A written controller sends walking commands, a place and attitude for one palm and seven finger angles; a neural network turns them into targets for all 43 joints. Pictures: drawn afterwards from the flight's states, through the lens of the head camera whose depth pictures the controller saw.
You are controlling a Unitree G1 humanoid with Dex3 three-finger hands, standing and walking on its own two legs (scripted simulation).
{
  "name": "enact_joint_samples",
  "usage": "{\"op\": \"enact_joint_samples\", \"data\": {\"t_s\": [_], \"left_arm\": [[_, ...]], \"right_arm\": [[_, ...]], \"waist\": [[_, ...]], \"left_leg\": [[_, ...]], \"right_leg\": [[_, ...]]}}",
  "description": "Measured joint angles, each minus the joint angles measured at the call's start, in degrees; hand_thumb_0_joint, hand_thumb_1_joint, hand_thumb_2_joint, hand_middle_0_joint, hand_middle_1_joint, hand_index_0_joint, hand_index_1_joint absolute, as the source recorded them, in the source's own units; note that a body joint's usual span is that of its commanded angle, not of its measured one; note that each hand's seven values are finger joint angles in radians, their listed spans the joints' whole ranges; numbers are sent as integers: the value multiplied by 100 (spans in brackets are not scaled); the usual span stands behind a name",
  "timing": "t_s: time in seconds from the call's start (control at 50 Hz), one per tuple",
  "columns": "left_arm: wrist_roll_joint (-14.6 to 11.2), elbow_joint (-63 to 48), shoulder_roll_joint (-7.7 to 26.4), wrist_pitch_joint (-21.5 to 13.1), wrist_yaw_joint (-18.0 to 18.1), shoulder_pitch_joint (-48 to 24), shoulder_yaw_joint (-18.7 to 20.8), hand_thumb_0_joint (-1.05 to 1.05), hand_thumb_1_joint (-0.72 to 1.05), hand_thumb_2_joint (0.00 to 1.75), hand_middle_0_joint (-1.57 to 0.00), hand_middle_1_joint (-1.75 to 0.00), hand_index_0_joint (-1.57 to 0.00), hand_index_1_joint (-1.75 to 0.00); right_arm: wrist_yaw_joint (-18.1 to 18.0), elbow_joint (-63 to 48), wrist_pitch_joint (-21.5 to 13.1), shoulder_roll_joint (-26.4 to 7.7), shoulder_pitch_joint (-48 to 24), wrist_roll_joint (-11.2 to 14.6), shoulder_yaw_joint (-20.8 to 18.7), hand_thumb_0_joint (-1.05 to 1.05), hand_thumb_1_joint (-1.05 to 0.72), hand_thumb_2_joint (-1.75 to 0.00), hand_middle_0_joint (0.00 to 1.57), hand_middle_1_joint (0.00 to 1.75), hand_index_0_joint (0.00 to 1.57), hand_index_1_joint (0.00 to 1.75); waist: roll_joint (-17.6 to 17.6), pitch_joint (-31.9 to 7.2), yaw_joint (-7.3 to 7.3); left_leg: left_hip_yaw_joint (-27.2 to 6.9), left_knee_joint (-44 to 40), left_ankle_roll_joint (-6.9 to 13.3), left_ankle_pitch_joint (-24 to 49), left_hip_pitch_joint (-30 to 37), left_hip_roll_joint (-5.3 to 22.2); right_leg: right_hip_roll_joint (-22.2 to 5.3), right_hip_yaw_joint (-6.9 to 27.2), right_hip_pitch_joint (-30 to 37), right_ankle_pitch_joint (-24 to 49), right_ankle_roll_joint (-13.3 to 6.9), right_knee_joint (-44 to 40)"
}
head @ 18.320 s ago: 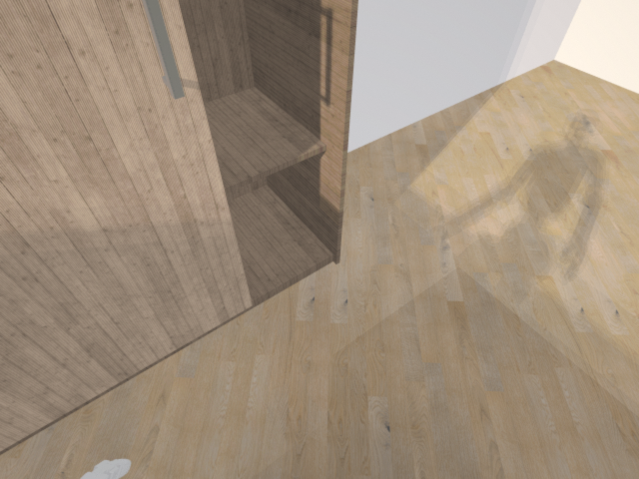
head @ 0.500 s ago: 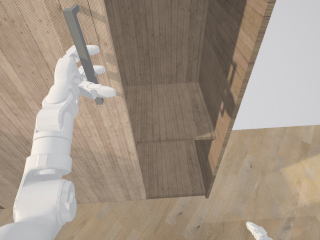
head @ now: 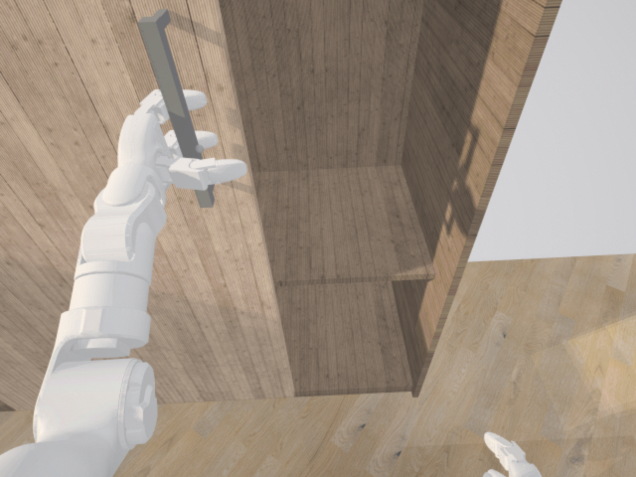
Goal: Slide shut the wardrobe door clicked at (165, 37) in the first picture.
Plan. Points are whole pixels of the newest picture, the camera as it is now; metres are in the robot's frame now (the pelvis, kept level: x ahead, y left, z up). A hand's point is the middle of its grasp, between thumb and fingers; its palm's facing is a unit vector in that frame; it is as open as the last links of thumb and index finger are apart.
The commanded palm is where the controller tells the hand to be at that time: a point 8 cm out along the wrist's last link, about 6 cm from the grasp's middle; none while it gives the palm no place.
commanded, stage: grip the handle and tug to test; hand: left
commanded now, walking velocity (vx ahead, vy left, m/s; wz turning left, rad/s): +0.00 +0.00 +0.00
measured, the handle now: (187, 120) +0.48 +0.19 +0.24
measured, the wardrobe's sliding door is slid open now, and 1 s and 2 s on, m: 0.37 0.37 0.35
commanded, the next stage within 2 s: tug the door sideways, standing still in 1.16 s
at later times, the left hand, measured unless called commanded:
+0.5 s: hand (201, 147) +0.43 +0.16 +0.23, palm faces +0.10 -0.99 +0.00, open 5.1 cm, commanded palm +0.40 +0.22 +0.23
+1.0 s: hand (200, 150) +0.43 +0.16 +0.23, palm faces +0.09 -1.00 +0.01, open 5.4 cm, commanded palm +0.37 +0.22 +0.23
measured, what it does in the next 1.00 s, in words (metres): stands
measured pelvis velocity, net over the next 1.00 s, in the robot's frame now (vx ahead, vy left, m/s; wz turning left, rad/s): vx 0.02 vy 0.00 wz -0.05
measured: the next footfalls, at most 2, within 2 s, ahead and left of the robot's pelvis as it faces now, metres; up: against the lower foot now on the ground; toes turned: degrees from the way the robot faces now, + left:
right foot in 1.98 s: +0.06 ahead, -0.10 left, +0.00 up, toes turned -1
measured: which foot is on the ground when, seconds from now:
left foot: down 0.00-1.00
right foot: down 0.00-1.00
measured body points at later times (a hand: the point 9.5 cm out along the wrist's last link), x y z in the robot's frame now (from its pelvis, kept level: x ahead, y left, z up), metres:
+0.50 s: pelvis +0.00 +0.00 +0.00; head +0.00 -0.02 +0.45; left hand +0.42 +0.22 +0.23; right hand +0.13 -0.25 -0.11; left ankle +0.01 +0.12 -0.74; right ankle -0.05 -0.09 -0.74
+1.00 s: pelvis +0.02 +0.00 +0.00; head +0.00 -0.02 +0.45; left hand +0.42 +0.22 +0.23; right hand +0.15 -0.26 -0.10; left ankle +0.01 +0.12 -0.74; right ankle -0.05 -0.09 -0.74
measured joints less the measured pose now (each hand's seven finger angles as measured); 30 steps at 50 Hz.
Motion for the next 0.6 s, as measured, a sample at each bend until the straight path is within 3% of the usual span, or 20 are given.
{"op": "enact_joint_samples", "data": {"t_s": [0.44,0.6], "left_arm": [[-14,321,127,-120,-131,-138,106,0,71,82,-43,-137,-42,-137],[-16,146,135,-78,-149,10,167,1,76,84,-43,-139,-42,-140]], "right_arm": [[-19,12,12,-16,68,-5,1,1,-90,-90,20,30,20,30],[-12,1,38,-37,108,-10,-20,1,-90,-90,20,30,20,30]], "waist": [[-29,7,-72],[-27,-13,-99]], "left_leg": [[13,-2,-3,-11,-47,16],[50,-25,-1,-26,-14,24]], "right_leg": [[16,18,-46,7,-5,-21],[21,58,-29,4,-2,-39]]}}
